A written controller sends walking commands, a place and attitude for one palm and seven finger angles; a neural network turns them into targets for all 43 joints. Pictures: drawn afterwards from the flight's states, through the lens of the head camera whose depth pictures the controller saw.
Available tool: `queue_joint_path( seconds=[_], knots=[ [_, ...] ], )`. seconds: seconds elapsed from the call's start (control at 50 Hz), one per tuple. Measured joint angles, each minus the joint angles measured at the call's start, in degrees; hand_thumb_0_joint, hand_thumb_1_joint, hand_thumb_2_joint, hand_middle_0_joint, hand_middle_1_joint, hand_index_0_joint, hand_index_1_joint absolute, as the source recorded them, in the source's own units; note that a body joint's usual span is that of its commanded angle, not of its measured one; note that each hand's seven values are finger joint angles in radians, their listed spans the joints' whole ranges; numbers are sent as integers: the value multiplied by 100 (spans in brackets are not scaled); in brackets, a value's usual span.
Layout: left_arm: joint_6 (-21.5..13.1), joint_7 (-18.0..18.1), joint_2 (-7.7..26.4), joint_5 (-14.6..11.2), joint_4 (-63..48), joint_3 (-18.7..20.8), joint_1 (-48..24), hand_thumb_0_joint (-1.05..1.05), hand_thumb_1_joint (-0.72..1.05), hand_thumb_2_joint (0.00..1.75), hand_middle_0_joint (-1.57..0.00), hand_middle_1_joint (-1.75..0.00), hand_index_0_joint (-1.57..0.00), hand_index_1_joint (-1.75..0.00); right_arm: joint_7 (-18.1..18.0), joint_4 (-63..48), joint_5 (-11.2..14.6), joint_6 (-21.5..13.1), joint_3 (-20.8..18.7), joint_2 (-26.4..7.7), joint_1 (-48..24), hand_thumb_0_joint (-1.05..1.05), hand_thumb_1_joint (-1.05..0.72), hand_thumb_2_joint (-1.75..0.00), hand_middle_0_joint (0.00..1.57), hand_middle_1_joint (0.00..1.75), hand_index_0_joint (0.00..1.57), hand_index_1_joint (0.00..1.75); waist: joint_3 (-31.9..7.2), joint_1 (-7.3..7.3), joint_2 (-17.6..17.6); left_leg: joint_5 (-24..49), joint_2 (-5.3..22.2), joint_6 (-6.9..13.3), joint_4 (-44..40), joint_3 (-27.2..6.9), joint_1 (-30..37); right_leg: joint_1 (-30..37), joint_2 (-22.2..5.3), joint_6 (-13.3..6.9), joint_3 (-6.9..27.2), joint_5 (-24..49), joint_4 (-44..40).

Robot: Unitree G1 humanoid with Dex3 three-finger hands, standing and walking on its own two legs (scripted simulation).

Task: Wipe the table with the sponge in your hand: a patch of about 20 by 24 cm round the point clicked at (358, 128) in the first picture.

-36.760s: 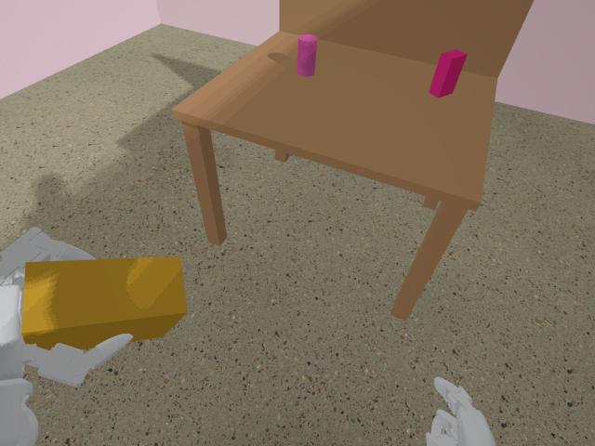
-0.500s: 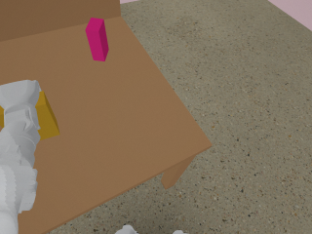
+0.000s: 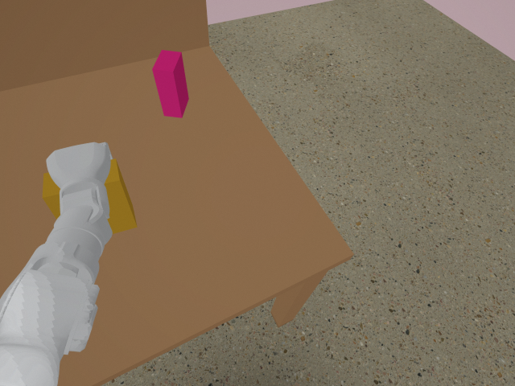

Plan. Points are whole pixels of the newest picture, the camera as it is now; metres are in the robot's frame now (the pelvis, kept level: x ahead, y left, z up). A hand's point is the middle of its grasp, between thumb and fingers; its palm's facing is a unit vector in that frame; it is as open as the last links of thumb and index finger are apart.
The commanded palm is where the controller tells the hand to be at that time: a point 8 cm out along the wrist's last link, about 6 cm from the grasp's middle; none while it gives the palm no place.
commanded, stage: wipe back along the middle lane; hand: left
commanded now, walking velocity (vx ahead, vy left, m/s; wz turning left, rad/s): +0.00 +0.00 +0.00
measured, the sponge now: (98, 210) +0.42 +0.30 -0.05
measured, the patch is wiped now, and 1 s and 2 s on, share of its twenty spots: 0.15 0.40 0.45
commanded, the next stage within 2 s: slide across to the third lane in 1.76 s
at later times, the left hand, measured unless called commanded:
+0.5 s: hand (110, 199) +0.42 +0.26 +0.00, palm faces -0.11 -0.01 -0.99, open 10.3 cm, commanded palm +0.38 +0.24 +0.03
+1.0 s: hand (118, 221) +0.37 +0.23 +0.00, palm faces -0.07 -0.01 -1.00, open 10.3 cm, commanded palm +0.33 +0.20 +0.03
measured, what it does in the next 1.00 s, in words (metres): stands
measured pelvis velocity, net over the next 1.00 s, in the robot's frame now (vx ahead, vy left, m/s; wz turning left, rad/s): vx -0.01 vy -0.01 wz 0.01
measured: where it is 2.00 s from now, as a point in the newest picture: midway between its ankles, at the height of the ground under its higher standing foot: outside the picture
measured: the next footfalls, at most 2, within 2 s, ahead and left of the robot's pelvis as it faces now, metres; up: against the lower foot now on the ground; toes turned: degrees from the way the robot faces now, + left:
none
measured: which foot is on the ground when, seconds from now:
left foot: down 0.00-1.00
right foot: down 0.00-1.00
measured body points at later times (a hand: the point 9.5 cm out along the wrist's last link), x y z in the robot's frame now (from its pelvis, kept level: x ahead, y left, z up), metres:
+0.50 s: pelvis +0.00 -0.01 +0.00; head +0.06 +0.00 +0.45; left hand +0.42 +0.25 +0.05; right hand +0.06 -0.28 -0.12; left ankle -0.01 +0.07 -0.72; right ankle -0.03 -0.11 -0.72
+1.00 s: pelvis -0.01 -0.01 +0.01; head +0.03 -0.01 +0.46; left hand +0.37 +0.23 +0.05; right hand +0.13 -0.25 -0.12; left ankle -0.01 +0.07 -0.72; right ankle -0.03 -0.11 -0.72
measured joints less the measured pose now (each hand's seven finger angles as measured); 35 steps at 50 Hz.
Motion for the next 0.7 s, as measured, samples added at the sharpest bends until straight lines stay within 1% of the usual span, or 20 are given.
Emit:
queue_joint_path(
  seconds=[0.12,0.3,0.42,0.58,0.7],
  knots=[
    [179,80,-120,-11,95,-30,-76,0,-51,104,-70,-136,-72,-135,9,30,-7,8,0,-8,-13,0,-90,-90,20,30,20,30,3,-41,-5,18,25,-31,-26,3,17,1,23,-33,5,13,-4],
    [310,232,-288,-90,-72,-7,249,0,-50,104,-69,-137,-71,-136,21,31,35,72,7,-65,101,0,-90,-90,20,30,20,30,-23,-26,5,50,64,-61,-136,58,187,124,58,-73,67,45,-61],
    [332,279,-318,-114,-161,-3,401,0,-50,104,-68,-138,-70,-137,-4,-5,69,76,30,-69,92,0,-90,-90,20,30,20,30,-23,-16,-26,84,74,-81,-186,66,251,169,67,-97,76,66,-77],
    [363,362,-430,-136,-468,-131,715,0,-49,104,-67,-139,-69,-139,-13,-92,94,107,3,-71,23,0,-90,-90,20,30,20,30,-71,81,-26,89,80,-88,-202,85,321,223,71,-105,96,68,-73],
    [519,435,-645,-214,-729,-323,952,0,-49,104,-67,-140,-68,-139,-6,-128,119,161,-12,-44,-81,0,-90,-90,20,30,20,30,-103,196,-16,88,50,-78,-222,75,436,337,44,-95,86,47,-71]
  ],
)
